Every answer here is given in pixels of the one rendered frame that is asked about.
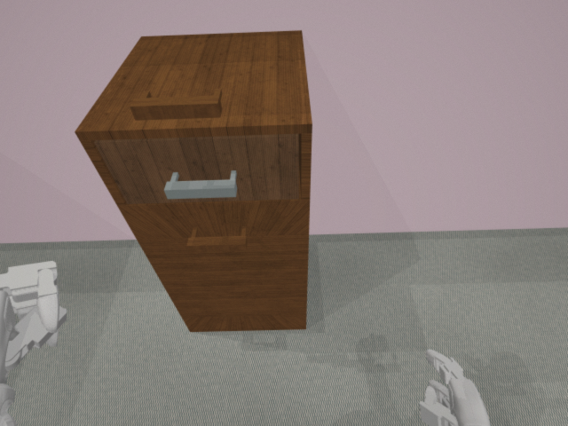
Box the cabinet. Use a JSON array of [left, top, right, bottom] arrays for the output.
[[75, 30, 312, 332]]

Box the drawer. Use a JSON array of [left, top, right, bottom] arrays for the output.
[[94, 134, 299, 204]]

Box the right robot hand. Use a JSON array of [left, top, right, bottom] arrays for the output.
[[420, 350, 491, 426]]

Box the left robot hand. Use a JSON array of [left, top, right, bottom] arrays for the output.
[[0, 261, 67, 383]]

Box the handle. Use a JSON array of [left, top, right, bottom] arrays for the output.
[[164, 170, 237, 199], [130, 95, 222, 121], [186, 236, 248, 252]]

